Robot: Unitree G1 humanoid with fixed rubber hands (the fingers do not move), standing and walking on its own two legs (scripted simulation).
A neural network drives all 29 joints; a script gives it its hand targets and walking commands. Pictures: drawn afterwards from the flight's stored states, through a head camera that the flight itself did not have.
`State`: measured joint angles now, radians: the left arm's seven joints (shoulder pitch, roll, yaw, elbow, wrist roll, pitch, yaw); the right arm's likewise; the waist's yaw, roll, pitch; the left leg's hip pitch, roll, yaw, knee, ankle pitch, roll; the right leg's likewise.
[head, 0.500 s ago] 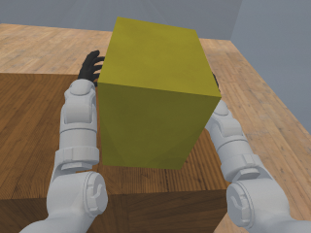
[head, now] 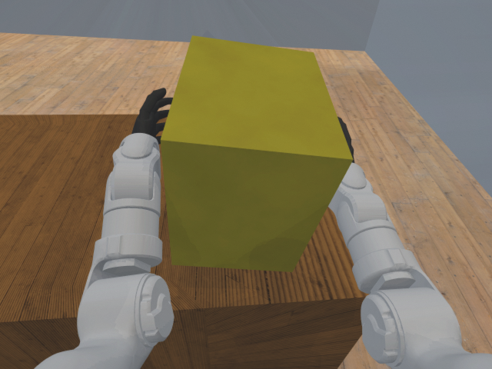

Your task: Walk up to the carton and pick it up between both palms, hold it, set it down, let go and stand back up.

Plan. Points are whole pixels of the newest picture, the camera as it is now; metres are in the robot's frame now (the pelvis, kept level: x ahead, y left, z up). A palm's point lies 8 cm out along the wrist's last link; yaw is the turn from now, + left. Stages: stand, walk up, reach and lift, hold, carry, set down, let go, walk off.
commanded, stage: set down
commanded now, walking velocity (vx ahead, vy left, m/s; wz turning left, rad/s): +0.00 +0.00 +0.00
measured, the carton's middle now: (243, 157) +0.43 +0.00 +0.16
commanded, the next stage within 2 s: none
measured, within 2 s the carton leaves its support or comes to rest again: neither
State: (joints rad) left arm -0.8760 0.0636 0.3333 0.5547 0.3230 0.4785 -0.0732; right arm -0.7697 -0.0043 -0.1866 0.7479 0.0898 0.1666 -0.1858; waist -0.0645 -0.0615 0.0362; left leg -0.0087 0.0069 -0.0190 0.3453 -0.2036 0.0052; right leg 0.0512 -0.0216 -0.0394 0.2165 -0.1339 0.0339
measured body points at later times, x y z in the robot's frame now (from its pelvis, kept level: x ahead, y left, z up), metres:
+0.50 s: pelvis +0.00 +0.00 +0.00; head -0.02 +0.04 +0.45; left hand +0.44 +0.15 +0.18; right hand +0.39 -0.16 +0.15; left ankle +0.00 +0.11 -0.75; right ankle +0.00 -0.14 -0.75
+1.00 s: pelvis +0.01 +0.01 +0.00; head +0.01 +0.05 +0.45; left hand +0.46 +0.15 +0.15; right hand +0.39 -0.16 +0.12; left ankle +0.00 +0.11 -0.75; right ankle +0.00 -0.14 -0.75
